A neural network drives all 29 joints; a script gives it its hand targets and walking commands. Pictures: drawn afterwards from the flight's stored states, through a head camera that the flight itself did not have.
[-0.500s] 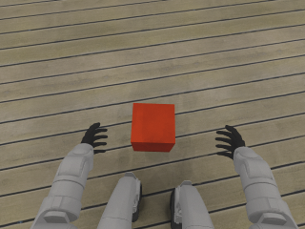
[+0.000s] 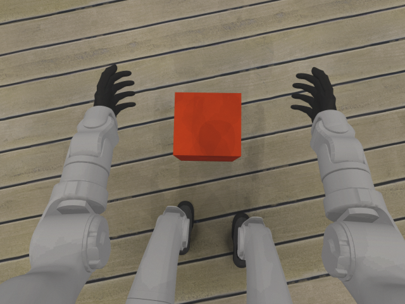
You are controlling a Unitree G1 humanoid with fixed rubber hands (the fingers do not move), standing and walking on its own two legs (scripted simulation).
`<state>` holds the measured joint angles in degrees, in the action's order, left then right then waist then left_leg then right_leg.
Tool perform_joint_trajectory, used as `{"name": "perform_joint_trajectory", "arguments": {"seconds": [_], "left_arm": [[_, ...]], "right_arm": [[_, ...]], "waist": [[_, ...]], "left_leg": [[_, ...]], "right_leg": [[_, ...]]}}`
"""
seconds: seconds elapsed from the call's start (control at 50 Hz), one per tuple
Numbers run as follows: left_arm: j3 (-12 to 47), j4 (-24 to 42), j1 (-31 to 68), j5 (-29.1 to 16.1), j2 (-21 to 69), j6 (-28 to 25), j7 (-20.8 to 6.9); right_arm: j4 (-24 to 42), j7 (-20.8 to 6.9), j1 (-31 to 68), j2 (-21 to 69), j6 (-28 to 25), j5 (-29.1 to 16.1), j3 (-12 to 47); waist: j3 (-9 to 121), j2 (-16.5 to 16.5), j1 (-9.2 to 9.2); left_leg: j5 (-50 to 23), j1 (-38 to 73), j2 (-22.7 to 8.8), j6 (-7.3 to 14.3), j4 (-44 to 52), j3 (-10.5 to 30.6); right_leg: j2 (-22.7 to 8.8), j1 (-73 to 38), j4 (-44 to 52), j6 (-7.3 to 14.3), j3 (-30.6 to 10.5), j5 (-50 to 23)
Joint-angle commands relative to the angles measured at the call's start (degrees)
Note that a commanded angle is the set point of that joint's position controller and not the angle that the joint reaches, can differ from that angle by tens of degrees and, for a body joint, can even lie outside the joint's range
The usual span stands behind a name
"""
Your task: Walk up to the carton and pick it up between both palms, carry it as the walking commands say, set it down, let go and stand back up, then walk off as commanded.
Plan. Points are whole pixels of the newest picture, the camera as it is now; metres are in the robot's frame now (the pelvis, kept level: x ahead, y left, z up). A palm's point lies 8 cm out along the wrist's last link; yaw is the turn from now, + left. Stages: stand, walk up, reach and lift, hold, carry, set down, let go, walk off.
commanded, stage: reach and lift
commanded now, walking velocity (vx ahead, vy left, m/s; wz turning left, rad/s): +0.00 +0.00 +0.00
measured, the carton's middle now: (207, 131) +0.50 +0.04 -0.53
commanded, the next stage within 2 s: none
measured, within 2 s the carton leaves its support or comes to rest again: neither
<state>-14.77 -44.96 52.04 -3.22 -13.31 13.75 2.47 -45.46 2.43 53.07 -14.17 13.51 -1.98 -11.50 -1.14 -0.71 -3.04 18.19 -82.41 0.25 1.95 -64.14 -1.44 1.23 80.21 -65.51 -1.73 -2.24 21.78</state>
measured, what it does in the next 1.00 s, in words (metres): lowers itself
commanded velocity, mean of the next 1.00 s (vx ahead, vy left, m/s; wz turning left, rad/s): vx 0.00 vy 0.00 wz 0.00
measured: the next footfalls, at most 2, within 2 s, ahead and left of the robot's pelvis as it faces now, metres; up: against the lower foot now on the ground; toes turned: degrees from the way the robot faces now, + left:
none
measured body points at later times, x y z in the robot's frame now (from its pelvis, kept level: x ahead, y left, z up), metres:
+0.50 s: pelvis -0.01 -0.02 -0.02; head +0.34 +0.01 +0.26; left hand +0.49 +0.26 -0.17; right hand +0.52 -0.15 -0.18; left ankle +0.09 +0.10 -0.62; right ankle +0.06 -0.13 -0.62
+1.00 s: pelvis -0.05 -0.01 -0.17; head +0.34 +0.02 +0.03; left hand +0.49 +0.24 -0.36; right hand +0.52 -0.15 -0.36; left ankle +0.09 +0.10 -0.62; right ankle +0.06 -0.13 -0.62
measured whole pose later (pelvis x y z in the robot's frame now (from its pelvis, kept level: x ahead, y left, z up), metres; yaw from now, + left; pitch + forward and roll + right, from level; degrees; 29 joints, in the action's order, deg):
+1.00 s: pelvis -0.05 -0.01 -0.17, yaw +0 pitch +34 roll -1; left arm -10.8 -38.3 76.8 -13.2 -25.4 14.2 4.2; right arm -35.5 10.0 77.8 -23.1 15.7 -12.6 -6.7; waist -31.3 -0.2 -3.8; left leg 26.8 -111.4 1.6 0.5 -104.2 0.7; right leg 3.7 108.3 -106.2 -2.1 -1.6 31.8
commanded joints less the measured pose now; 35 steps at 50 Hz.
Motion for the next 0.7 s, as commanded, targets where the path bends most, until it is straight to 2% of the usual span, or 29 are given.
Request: {"name": "perform_joint_trajectory", "arguments": {"seconds": [0.0,0.02,0.04,0.06,0.1,0.12,0.14,0.16,0.18,0.2,0.22,0.24,0.26,0.28,0.3,0.34,0.36,0.38,0.4,0.42,0.48,0.5,0.52,0.54,0.56,0.62,0.64,0.66,0.68], "left_arm": [[-2.79,4.97,22.07,1.01,-10.33,-5.24,-1.80],[-4.69,6.76,22.77,2.33,-13.63,-6.03,-1.93],[-5.37,6.67,23.43,2.34,-13.85,-6.06,-2.23],[-5.84,4.65,23.94,1.63,-13.95,-6.60,-2.52],[-6.84,4.82,19.29,1.23,-13.71,-7.03,-3.70],[-5.63,6.75,21.02,1.11,-13.49,-6.48,-4.43],[-6.00,5.12,21.16,0.24,-13.79,-6.50,-4.61],[-6.60,4.20,18.89,2.07,-13.67,-6.54,-5.20],[-7.15,8.15,20.99,1.17,-14.41,-6.66,-5.57],[-7.81,7.39,20.36,1.83,-13.93,-7.05,-6.01],[-6.80,10.81,22.91,0.86,-14.12,-7.05,-5.97],[-7.40,10.20,22.06,1.41,-14.98,-7.39,-5.94],[-7.96,11.09,24.32,1.31,-15.29,-7.00,-6.20],[-8.99,10.83,26.75,3.48,-18.18,-6.68,-6.08],[-7.85,7.59,25.44,2.09,-15.25,-6.30,-6.42],[-7.78,8.67,26.61,1.02,-16.07,-6.88,-6.22],[-8.33,7.73,25.82,0.84,-15.91,-6.90,-6.32],[-7.98,8.19,27.93,0.41,-16.27,-7.20,-6.43],[-6.91,3.12,29.64,1.00,-17.13,-6.93,-5.91],[-6.61,4.82,29.01,0.91,-14.49,-7.17,-6.09],[-4.81,1.85,32.81,1.61,-14.58,-8.02,-5.37],[-4.76,1.44,33.78,2.64,-14.85,-7.90,-4.94],[-2.58,-0.47,33.54,0.85,-14.06,-7.97,-4.67],[-2.86,-0.08,34.88,-0.18,-13.36,-7.64,-4.07],[-3.05,-0.55,34.96,1.39,-14.80,-7.24,-3.65],[-5.92,0.24,33.56,2.12,-18.92,-7.25,-2.02],[-4.28,-4.94,33.23,2.57,-18.29,-6.64,-1.70],[-4.59,0.08,34.24,1.12,-17.67,-6.72,-1.59],[-3.85,0.76,33.31,0.39,-17.71,-6.21,-1.23]], "right_arm": [[6.71,0.68,23.01,-5.89,-3.81,-1.76,-0.06],[8.33,0.75,24.05,-5.77,-3.77,-1.86,0.58],[10.69,1.21,26.17,-7.92,-3.98,-2.18,-0.34],[9.12,1.67,27.10,-7.87,-4.16,-1.43,0.25],[9.15,2.35,22.12,-5.67,-4.08,0.18,0.71],[10.12,2.47,23.40,-4.91,-3.64,-0.63,0.22],[8.71,2.82,22.24,-4.06,-3.62,-0.29,0.95],[7.24,3.18,20.09,-5.34,-3.42,1.54,-1.12],[9.72,3.49,21.53,-5.16,-3.07,2.53,-1.45],[10.40,3.67,20.52,-3.37,-3.46,1.97,-0.47],[15.34,3.73,23.55,-4.72,-3.96,1.39,-1.39],[14.41,3.87,22.92,-3.72,-4.27,1.99,-0.62],[15.97,3.91,24.41,-5.62,-3.93,2.46,-1.67],[15.33,4.05,25.88,-5.28,-3.42,1.75,-1.70],[12.75,4.07,24.57,-5.08,-3.42,1.74,-1.58],[17.14,4.07,29.65,-5.12,-3.89,1.01,-0.74],[15.61,4.20,27.91,-5.87,-4.02,2.12,-1.87],[16.21,4.49,29.10,-3.95,-3.89,1.41,-1.15],[10.12,4.30,30.75,-4.77,-3.50,1.46,-1.30],[10.62,3.89,29.37,-3.92,-3.84,1.62,-1.75],[8.44,4.04,32.80,-5.03,-4.94,1.14,-2.75],[6.94,4.14,31.95,-6.86,-4.94,1.76,-4.16],[5.84,4.04,32.96,-5.42,-5.00,0.09,-2.14],[4.69,3.95,32.86,-6.23,-5.15,0.17,-1.96],[3.20,4.22,33.12,-6.37,-4.71,0.40,-2.13],[4.20,4.98,31.62,-7.87,-4.62,-1.28,-1.90],[0.50,5.06,32.41,-9.02,-4.81,-1.52,-2.40],[0.88,4.82,31.44,-6.71,-4.11,-2.91,-0.18],[1.01,5.37,30.90,-7.68,-3.52,-2.52,-0.22]], "waist": [[64.71,0.31,-3.16],[68.27,-0.65,-4.84],[73.25,1.62,-5.72],[71.31,-2.00,-4.34],[74.72,-5.25,-3.18],[79.44,-1.84,-3.35],[79.67,-5.39,-1.69],[75.60,-2.48,-1.82],[79.89,-5.52,-1.63],[79.93,-3.73,-3.01],[84.79,-2.44,-2.34],[84.37,-3.38,-3.23],[84.05,-2.46,-3.22],[83.50,0.53,-5.15],[80.14,0.45,-3.75],[83.86,-2.09,-4.78],[83.99,-5.01,-3.13],[83.75,-4.28,-3.61],[73.07,-1.64,-4.78],[77.39,-3.10,-2.02],[72.24,-0.57,-0.82],[70.65,2.72,-0.89],[70.45,1.97,-1.47],[70.35,0.30,-0.28],[69.80,2.69,-1.90],[73.47,1.26,-4.09],[69.51,1.70,-2.67],[71.65,2.34,-4.45],[74.33,2.92,-3.60]], "left_leg": [[-29.10,44.03,2.61,-3.02,2.86,0.34],[-31.04,44.44,2.99,-3.05,1.96,-0.40],[-33.36,45.65,2.67,-3.23,1.43,-0.59],[-29.29,39.44,3.32,-2.98,1.90,-1.57],[-36.02,38.46,3.51,-2.57,1.85,-1.27],[-38.37,41.55,3.35,-2.75,1.63,-1.16],[-36.94,41.09,3.30,-2.46,1.95,-0.37],[-37.02,38.15,3.32,-3.06,2.16,-1.22],[-36.57,36.68,3.54,-2.74,1.54,-1.17],[-41.46,39.73,3.51,-2.32,1.51,-0.59],[-43.19,42.43,3.12,-2.38,1.08,-0.04],[-44.43,42.52,2.96,-2.13,0.76,0.38],[-42.91,42.22,2.55,-1.93,0.13,0.34],[-39.38,42.92,2.52,-2.16,-0.40,-0.81],[-37.27,40.31,2.61,-2.19,0.55,-0.54],[-33.74,34.95,3.41,-1.89,-0.06,-1.68],[-33.77,34.99,3.14,-1.84,-1.40,-0.95],[-31.61,31.77,3.42,-1.64,-1.74,-1.37],[-23.59,25.42,3.04,-2.19,-3.30,-2.08],[-25.41,28.52,2.81,-2.35,-3.59,-0.87],[-19.69,23.00,2.93,-2.87,-8.78,-0.99],[-19.86,23.75,2.92,-3.60,-10.99,-0.95],[-17.70,25.49,2.48,-3.40,-11.94,-0.87],[-16.82,22.47,2.31,-3.46,-14.07,-0.83],[-15.65,21.73,2.40,-3.96,-14.48,-1.01],[-16.39,19.84,2.85,-3.82,-18.78,-2.31],[-11.22,17.34,2.52,-3.59,-20.14,-1.98],[-11.06,17.03,2.72,-4.07,-20.11,-2.57],[-12.35,17.42,3.03,-4.42,-20.22,-2.42]], "right_leg": [[4.06,-15.91,5.02,-0.48,3.55,-14.42],[4.32,-17.65,4.17,-1.03,3.45,-16.78],[3.92,-18.22,4.11,-0.46,2.72,-17.87],[4.00,-20.51,4.09,-1.23,3.11,-18.37],[3.75,-28.02,3.97,-1.19,2.29,-28.55],[3.88,-27.68,3.34,-1.28,2.45,-29.12],[3.89,-29.25,3.70,-1.65,3.18,-28.60],[3.93,-26.64,4.23,-1.21,3.22,-29.23],[4.21,-31.20,3.72,-1.17,2.79,-30.70],[4.02,-29.60,3.77,-1.34,2.91,-32.38],[4.16,-30.64,3.25,-1.24,3.00,-33.56],[3.79,-30.08,3.65,-1.22,2.43,-33.39],[3.71,-28.87,3.54,-0.79,2.07,-31.65],[3.49,-27.65,3.51,-0.72,2.14,-27.49],[3.43,-25.93,3.51,-0.93,3.14,-26.06],[3.25,-32.62,1.94,-0.83,2.02,-28.22],[3.39,-32.15,0.88,-1.36,2.82,-28.81],[3.27,-33.14,0.25,-1.27,2.13,-28.11],[2.81,-23.54,-1.92,-1.30,2.75,-18.70],[3.58,-25.29,-2.02,-1.29,3.49,-21.05],[4.29,-13.20,-6.98,-1.10,4.40,-13.81],[4.56,-7.23,-9.28,-0.87,4.81,-12.28],[4.68,-2.87,-10.63,-1.31,5.70,-7.63],[4.93,-1.42,-12.52,-1.42,6.32,-7.37],[5.12,0.55,-13.92,-0.91,6.37,-5.97],[5.38,0.59,-17.00,-1.27,6.21,-5.81],[5.55,7.53,-19.51,-1.56,7.42,-0.18],[5.35,6.67,-19.42,-0.94,6.71,-0.48],[5.37,2.44,-20.43,-1.02,7.03,-2.99]]}}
